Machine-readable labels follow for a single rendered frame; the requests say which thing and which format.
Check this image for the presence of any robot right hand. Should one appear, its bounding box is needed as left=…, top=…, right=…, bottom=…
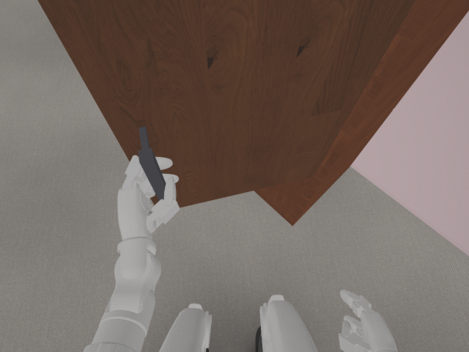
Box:
left=339, top=290, right=398, bottom=352

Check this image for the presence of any robot left hand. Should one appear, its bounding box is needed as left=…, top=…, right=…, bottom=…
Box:
left=117, top=155, right=180, bottom=240

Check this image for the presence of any handle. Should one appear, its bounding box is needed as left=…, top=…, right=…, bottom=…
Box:
left=138, top=127, right=166, bottom=201

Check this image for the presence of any right robot thigh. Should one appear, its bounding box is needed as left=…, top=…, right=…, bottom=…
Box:
left=260, top=301, right=318, bottom=352

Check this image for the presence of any robot right shin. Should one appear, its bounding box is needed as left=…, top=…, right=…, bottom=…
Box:
left=262, top=295, right=284, bottom=352

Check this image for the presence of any robot left forearm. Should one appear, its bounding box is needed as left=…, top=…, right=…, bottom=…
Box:
left=84, top=237, right=161, bottom=352

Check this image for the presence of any cupboard door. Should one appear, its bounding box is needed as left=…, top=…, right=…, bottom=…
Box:
left=38, top=0, right=416, bottom=208

